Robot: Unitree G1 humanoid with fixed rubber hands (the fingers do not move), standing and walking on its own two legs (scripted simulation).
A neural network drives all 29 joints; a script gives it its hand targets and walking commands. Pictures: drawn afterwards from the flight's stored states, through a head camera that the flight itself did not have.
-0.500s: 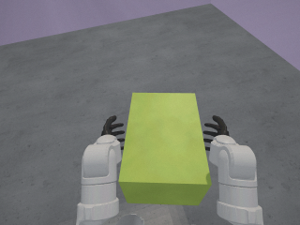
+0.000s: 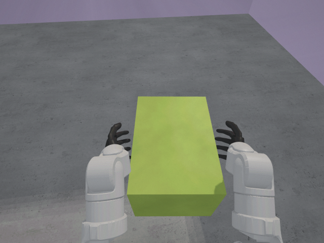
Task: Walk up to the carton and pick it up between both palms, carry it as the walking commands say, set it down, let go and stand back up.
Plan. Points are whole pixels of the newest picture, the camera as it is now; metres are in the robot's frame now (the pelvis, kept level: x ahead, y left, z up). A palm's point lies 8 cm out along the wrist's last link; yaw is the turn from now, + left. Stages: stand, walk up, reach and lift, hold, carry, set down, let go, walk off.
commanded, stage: carry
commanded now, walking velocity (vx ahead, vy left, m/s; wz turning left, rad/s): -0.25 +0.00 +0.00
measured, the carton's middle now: (172, 152) +0.35 +0.02 -0.01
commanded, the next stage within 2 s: none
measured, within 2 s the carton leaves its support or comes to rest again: neither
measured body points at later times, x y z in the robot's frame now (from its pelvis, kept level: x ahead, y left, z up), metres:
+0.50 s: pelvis -0.22 +0.00 -0.01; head -0.21 +0.00 +0.44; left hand +0.10 +0.13 +0.07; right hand +0.09 -0.15 +0.08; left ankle -0.27 +0.11 -0.74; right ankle -0.08 -0.12 -0.74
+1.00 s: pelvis -0.38 -0.01 +0.00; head -0.39 -0.02 +0.45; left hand -0.07 +0.10 +0.08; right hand -0.10 -0.18 +0.07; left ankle -0.27 +0.11 -0.73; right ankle -0.37 -0.12 -0.74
